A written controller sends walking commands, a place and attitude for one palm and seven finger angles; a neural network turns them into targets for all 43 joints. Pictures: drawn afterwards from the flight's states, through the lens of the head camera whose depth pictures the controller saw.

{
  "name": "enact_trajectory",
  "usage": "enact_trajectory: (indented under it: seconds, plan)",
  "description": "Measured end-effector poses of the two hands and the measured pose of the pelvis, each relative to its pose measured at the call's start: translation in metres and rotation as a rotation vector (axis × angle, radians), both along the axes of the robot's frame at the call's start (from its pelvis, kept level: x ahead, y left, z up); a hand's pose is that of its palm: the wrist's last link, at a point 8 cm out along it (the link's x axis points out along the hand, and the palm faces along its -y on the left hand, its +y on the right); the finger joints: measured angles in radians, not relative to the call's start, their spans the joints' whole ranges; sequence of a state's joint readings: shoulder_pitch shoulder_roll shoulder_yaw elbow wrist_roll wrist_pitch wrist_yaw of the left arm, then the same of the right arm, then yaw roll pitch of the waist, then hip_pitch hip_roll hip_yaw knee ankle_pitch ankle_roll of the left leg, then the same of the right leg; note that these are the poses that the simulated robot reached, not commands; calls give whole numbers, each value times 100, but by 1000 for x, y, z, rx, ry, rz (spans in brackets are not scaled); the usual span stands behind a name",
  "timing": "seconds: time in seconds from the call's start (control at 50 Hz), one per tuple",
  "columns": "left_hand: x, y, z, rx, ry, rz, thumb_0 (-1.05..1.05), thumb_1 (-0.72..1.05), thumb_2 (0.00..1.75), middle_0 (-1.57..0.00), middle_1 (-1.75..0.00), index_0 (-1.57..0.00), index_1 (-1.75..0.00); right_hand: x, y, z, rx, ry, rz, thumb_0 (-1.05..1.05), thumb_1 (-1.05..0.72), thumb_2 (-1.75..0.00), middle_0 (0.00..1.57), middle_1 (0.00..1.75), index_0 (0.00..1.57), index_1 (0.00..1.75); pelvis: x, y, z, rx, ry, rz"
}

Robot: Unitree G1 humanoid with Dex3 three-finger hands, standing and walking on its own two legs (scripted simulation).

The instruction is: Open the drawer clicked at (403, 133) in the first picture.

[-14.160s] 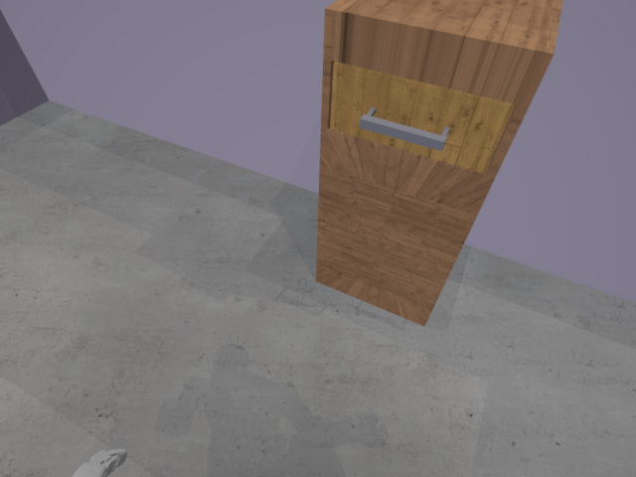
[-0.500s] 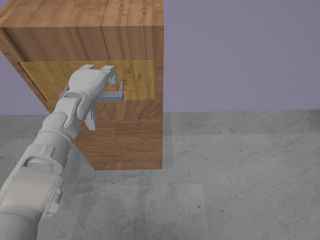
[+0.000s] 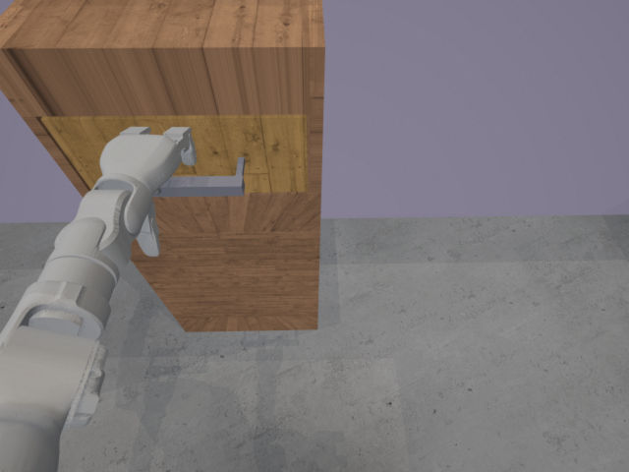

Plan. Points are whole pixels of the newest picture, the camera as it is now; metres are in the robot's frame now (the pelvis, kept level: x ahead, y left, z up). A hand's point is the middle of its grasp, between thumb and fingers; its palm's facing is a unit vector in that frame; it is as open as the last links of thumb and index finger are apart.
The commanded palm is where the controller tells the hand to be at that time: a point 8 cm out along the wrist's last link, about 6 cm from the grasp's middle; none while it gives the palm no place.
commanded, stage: move the hooked fingers above the handle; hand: left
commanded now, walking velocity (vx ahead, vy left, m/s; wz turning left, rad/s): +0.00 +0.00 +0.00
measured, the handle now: (185, 175) +0.55 +0.20 +0.02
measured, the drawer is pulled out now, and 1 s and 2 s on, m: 0.00 0.00 0.00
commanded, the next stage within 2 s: lower the fingers behind the handle in 1.40 s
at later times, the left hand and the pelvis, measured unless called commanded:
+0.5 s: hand (178, 181) +0.49 +0.19 +0.07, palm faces -0.11 -0.04 -0.99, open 13.8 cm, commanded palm +0.48 +0.21 +0.13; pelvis +0.00 +0.01 +0.00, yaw -2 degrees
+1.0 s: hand (201, 182) +0.48 +0.15 +0.08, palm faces -0.04 -0.10 -0.99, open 13.9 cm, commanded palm +0.46 +0.21 +0.14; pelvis +0.00 +0.01 +0.00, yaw -1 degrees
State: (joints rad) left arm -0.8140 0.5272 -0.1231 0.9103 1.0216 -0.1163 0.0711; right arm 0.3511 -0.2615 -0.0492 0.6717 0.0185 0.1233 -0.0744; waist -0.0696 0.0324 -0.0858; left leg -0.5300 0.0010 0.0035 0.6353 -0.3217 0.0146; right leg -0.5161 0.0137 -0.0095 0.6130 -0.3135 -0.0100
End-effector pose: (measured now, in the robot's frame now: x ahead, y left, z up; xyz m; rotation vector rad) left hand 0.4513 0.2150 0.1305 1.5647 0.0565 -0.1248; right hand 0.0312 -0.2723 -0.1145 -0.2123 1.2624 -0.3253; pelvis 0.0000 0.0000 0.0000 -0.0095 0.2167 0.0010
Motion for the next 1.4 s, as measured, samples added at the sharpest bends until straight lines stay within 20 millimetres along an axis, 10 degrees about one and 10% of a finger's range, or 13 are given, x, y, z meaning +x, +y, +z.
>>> enact_trajectory:
  seconds: [0.26, 0.56, 0.8, 1.02, 1.26, 1.4]
  plan:
    - [32, 0, 8, -17, -192, 76, 0, -49, 30, -33, -121, -33, -122, -14, 6, -8, 16, 32, -17, 0, -91, -89, 20, 30, 20, 30, -2, 11, -9, -7, 71, -14]
    - [20, -25, -11, -52, -38, -28, 0, -49, 30, -32, -120, -32, -121, -26, 27, -10, 59, 27, -57, 0, -91, -89, 20, 30, 20, 30, -1, 12, -5, -3, 31, -30]
    - [15, 24, 10, 38, -119, 192, 0, -49, 30, -31, -120, -31, -120, -12, 11, -11, 56, 31, -18, 0, -91, -89, 20, 30, 20, 30, 1, 9, -5, -6, 43, -14]
    - [9, -53, 4, -106, -111, -117, 0, -49, 30, -32, -120, -32, -120, 20, 4, -1, 7, -77, 0, 0, -91, -89, 20, 30, 20, 30, 1, 5, -4, -1, 7, -14]
    - [5, 33, 5, 76, -15, 284, 0, -49, 30, -31, -120, -31, -120, 9, 16, -17, 93, -6, 7, 0, -91, -89, 20, 30, 20, 30, 1, -1, -1, 5, 26, -10]
    - [2, -39, -4, -52, 28, -110, 0, -49, 30, -32, -120, -32, -120, 11, 1, -5, -1, 5, 33, 0, -91, -89, 20, 30, 20, 30, 4, 0, -2, -3, 1, 25]
